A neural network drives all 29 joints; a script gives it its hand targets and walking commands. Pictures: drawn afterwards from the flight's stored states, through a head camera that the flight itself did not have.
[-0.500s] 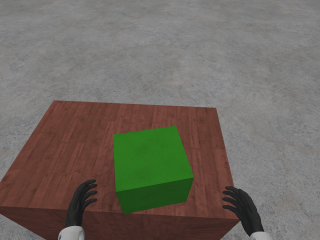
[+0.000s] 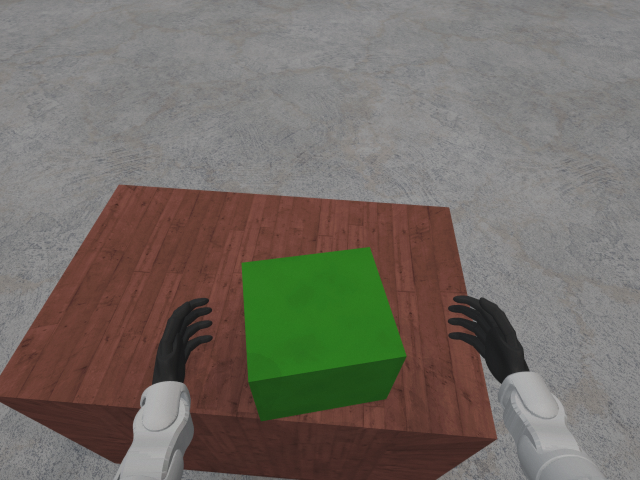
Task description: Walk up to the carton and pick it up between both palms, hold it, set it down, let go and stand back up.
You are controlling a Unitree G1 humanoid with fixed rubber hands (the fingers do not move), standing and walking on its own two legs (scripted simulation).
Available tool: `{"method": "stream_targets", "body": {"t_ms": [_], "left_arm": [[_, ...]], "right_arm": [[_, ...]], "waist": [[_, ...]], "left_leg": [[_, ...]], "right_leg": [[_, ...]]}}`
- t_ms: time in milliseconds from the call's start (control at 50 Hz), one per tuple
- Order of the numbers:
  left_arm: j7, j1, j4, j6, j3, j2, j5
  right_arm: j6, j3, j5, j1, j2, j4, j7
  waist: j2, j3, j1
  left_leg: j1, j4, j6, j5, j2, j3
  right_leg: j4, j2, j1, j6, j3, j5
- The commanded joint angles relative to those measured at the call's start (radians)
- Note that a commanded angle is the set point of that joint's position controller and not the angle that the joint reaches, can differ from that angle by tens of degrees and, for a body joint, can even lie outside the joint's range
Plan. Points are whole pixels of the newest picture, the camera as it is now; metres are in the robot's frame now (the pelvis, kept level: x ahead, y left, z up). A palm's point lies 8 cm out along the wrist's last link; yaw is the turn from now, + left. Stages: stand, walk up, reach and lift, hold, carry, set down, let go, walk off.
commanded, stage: reach and lift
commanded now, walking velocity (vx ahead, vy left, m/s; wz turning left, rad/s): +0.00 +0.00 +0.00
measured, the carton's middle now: (316, 333) +0.36 +0.06 -0.12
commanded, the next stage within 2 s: none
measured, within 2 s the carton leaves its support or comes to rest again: neither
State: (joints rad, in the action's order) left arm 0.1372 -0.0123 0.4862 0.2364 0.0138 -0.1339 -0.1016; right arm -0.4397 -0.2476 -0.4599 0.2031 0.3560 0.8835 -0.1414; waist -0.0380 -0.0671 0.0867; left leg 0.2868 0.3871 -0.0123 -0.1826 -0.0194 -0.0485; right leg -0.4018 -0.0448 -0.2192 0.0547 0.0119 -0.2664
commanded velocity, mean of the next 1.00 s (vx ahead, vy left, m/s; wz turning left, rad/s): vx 0.00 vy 0.00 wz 0.00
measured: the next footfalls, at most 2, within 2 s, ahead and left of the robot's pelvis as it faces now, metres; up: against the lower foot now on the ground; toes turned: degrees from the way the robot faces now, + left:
none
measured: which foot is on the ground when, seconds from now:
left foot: down 0.00-1.00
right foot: down 0.00-1.00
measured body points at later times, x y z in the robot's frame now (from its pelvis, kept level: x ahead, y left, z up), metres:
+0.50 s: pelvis -0.01 +0.00 +0.00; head +0.01 +0.00 +0.45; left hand +0.30 +0.25 +0.02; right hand +0.38 -0.18 +0.03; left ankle +0.00 +0.13 -0.74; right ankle -0.04 -0.08 -0.74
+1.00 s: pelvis -0.02 +0.00 -0.02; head +0.06 +0.00 +0.42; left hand +0.33 +0.26 -0.02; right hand +0.43 -0.17 +0.01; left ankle +0.01 +0.13 -0.74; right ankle -0.04 -0.08 -0.74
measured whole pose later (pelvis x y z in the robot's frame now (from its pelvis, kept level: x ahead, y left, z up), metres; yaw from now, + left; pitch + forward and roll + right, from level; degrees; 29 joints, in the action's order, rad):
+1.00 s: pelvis -0.02 +0.00 -0.02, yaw +0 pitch +20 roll -1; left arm 0.08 0.53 1.01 0.31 0.10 -0.16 -0.15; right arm -0.40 -0.23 -0.45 0.78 0.36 1.34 -0.11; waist 0.00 -0.22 0.13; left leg 0.73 0.58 -0.01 -0.21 -0.04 -0.02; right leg -0.57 -0.07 -0.64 0.05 0.03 -0.28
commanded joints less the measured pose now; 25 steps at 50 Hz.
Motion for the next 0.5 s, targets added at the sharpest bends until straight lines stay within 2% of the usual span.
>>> {"method": "stream_targets", "body": {"t_ms": [0,20,40,60,80,140,160,180,220,240,260,280,300,320,340,360,400,420,440,460,480], "left_arm": [[0.025,0.156,-0.196,-0.011,0.013,-0.033,0.023],[0.022,0.246,-0.181,-0.027,0.007,-0.053,0.014],[0.021,0.202,-0.162,-0.03,0.038,-0.052,0.024],[0.02,0.229,-0.123,-0.042,0.03,-0.047,0.017],[0.024,0.328,-0.134,-0.043,0.04,-0.074,0.01],[0.033,0.318,-0.12,-0.036,0.04,-0.062,0.015],[0.035,0.411,-0.14,-0.031,0.057,-0.086,0.007],[0.038,0.331,-0.123,-0.029,0.061,-0.07,0.007],[0.031,0.444,-0.077,-0.04,0.062,-0.092,0.001],[0.032,0.498,-0.048,-0.055,0.062,-0.096,-0.016],[0.028,0.452,-0.037,-0.057,0.075,-0.096,-0.006],[0.024,0.535,-0.032,-0.06,0.067,-0.12,-0.027],[0.024,0.507,-0.016,-0.059,0.063,-0.103,-0.032],[0.02,0.489,-0.016,-0.059,0.07,-0.108,-0.035],[0.019,0.535,-0.036,-0.064,0.068,-0.11,-0.04],[0.016,0.514,-0.015,-0.068,0.069,-0.101,-0.035],[0.008,0.565,-0.007,-0.085,0.063,-0.11,-0.034],[0.002,0.611,0.024,-0.095,0.062,-0.131,-0.035],[0.006,0.663,0.015,-0.099,0.067,-0.133,-0.041],[0.005,0.633,0.026,-0.105,0.068,-0.128,-0.052],[0.0,0.649,0.027,-0.104,0.075,-0.133,-0.052]], "right_arm": [[0.0,0.071,-0.007,0.175,0.168,-0.089,-0.006],[0.009,0.081,0.004,0.276,0.189,-0.121,-0.004],[0.022,0.083,0.002,0.24,0.171,-0.087,0.0],[0.033,0.079,0.01,0.27,0.163,-0.103,0.002],[0.041,0.084,0.012,0.373,0.169,-0.118,-0.001],[0.057,0.109,0.03,0.366,0.15,-0.135,-0.005],[0.06,0.107,0.028,0.442,0.162,-0.149,-0.003],[0.059,0.096,0.019,0.392,0.158,-0.145,-0.003],[0.077,0.098,0.016,0.481,0.172,-0.092,0.003],[0.095,0.099,0.014,0.53,0.181,-0.088,0.003],[0.106,0.093,0.014,0.488,0.154,-0.045,0.003],[0.111,0.108,0.025,0.584,0.178,-0.085,0.006],[0.12,0.104,0.023,0.546,0.173,-0.057,0.009],[0.118,0.101,0.024,0.545,0.163,-0.062,0.01],[0.123,0.101,0.022,0.581,0.166,-0.051,0.011],[0.122,0.098,0.019,0.562,0.158,-0.033,0.011],[0.131,0.099,0.011,0.6,0.177,0.023,0.01],[0.145,0.108,0.02,0.649,0.192,0.04,0.01],[0.155,0.126,0.019,0.687,0.201,0.053,0.012],[0.153,0.107,0.022,0.68,0.193,0.029,0.012],[0.155,0.098,0.016,0.695,0.186,0.026,0.014]], "waist": [[0.047,-0.25,-0.01],[0.021,-0.269,-0.012],[0.014,-0.243,0.011],[-0.004,-0.238,0.008],[-0.013,-0.268,0.012],[-0.005,-0.283,0.028],[-0.001,-0.334,0.037],[-0.013,-0.347,0.04],[0.004,-0.341,0.049],[-0.001,-0.324,0.039],[-0.013,-0.288,0.048],[-0.033,-0.336,0.048],[-0.034,-0.338,0.035],[-0.031,-0.352,0.038],[-0.015,-0.399,0.029],[-0.004,-0.387,0.043],[0.029,-0.394,0.029],[0.014,-0.392,0.029],[0.017,-0.417,0.014],[-0.006,-0.42,0.024],[-0.004,-0.406,0.03]], "left_leg": [[-0.265,0.014,-0.015,0.395,-0.005,0.048],[-0.25,0.015,-0.009,0.387,-0.003,0.05],[-0.221,0.011,-0.006,0.347,0.0,0.041],[-0.207,0.0,0.002,0.328,-0.003,0.046],[-0.185,0.013,0.006,0.288,0.005,0.043],[-0.159,0.004,0.013,0.273,0.005,0.04],[-0.147,0.024,0.008,0.277,0.008,0.037],[-0.159,0.028,0.009,0.309,0.008,0.036],[-0.13,0.03,0.003,0.295,0.006,0.03],[-0.102,0.03,0.006,0.247,0.005,0.026],[-0.111,0.031,0.011,0.214,0.007,0.026],[-0.086,0.043,0.014,0.207,0.003,0.031],[-0.094,0.036,0.012,0.208,0.003,0.031],[-0.112,0.051,0.011,0.245,0.006,0.031],[-0.126,0.055,0.005,0.269,0.004,0.034],[-0.128,0.059,-0.003,0.296,0.01,0.024],[-0.137,0.071,-0.012,0.325,0.007,0.027],[-0.108,0.067,-0.007,0.282,0.006,0.034],[-0.111,0.061,-0.004,0.262,0.004,0.034],[-0.114,0.068,0.003,0.271,0.002,0.03],[-0.095,0.077,0.004,0.277,0.003,0.027]], "right_leg": [[0.053,0.015,-0.002,-0.028,-0.047,0.377],[0.056,0.008,-0.009,-0.033,-0.051,0.375],[0.053,0.019,0.006,-0.036,-0.053,0.33],[0.056,0.02,0.01,-0.038,-0.062,0.333],[0.054,0.021,0.014,-0.041,-0.061,0.295],[0.047,0.017,0.016,-0.042,-0.074,0.28],[0.033,0.02,0.02,-0.041,-0.064,0.29],[0.027,0.012,0.037,-0.043,-0.067,0.332],[0.024,0.02,0.011,-0.05,-0.068,0.318],[0.034,0.016,-0.01,-0.048,-0.065,0.257],[0.042,0.022,-0.03,-0.052,-0.066,0.213],[0.033,0.025,-0.035,-0.054,-0.078,0.204],[0.035,0.013,-0.044,-0.055,-0.07,0.207],[0.031,0.02,-0.045,-0.054,-0.07,0.237],[0.032,0.012,-0.052,-0.051,-0.062,0.244],[0.027,0.006,-0.053,-0.048,-0.054,0.256],[0.024,0.01,-0.074,-0.051,-0.046,0.283],[0.022,0.007,-0.078,-0.052,-0.047,0.243],[0.02,0.004,-0.096,-0.053,-0.039,0.233],[0.025,0.006,-0.089,-0.052,-0.039,0.238],[0.017,0.017,-0.089,-0.063,-0.045,0.263]]}}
